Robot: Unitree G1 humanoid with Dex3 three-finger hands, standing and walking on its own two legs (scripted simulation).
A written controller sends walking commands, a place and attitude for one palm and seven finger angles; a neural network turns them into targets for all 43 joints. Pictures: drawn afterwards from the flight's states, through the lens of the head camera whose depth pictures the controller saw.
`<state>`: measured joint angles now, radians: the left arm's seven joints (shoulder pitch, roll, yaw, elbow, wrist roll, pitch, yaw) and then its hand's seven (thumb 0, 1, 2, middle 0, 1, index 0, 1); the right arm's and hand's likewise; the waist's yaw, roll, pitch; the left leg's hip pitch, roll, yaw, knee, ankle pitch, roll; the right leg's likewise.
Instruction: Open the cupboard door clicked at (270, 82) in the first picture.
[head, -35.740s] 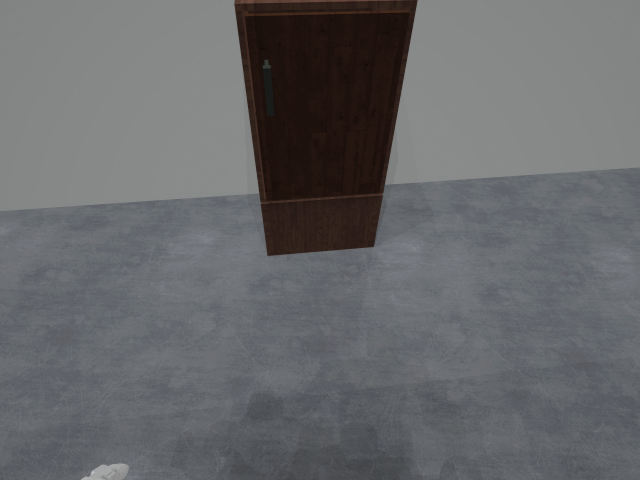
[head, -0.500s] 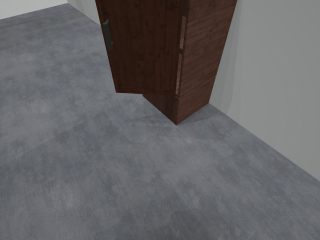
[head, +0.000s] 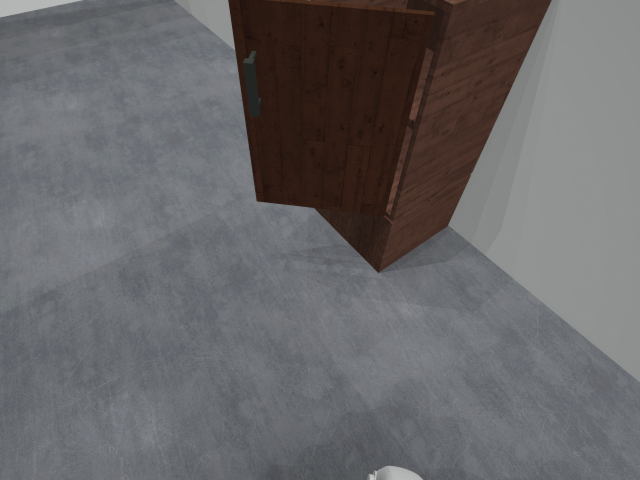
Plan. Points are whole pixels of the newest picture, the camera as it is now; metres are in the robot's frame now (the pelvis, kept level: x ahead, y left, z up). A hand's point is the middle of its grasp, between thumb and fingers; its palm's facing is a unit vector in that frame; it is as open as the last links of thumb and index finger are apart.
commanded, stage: take the last steps up to it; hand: left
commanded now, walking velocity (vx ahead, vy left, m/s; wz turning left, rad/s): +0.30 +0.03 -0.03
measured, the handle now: (254, 84) +0.90 +0.22 -0.02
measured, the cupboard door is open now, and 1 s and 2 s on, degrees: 46 46 46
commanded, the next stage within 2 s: come to a stop and stand still in 0.64 s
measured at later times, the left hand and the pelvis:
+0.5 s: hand (201, 439) +0.19 +0.19 -0.16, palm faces +0.07 -0.98 -0.20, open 7.2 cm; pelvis +0.19 +0.00 +0.01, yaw +0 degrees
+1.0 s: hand (219, 314) +0.39 +0.21 -0.17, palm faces -0.02 -0.98 -0.22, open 7.3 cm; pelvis +0.33 +0.02 +0.00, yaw -1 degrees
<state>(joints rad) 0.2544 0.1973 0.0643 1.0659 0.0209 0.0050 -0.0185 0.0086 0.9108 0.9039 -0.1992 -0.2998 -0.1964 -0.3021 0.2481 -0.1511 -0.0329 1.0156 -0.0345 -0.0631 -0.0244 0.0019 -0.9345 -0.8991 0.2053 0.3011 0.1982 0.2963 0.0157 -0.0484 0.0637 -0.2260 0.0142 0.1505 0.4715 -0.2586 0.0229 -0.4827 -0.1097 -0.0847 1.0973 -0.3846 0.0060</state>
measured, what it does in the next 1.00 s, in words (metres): walks ahead: right foot, then left foot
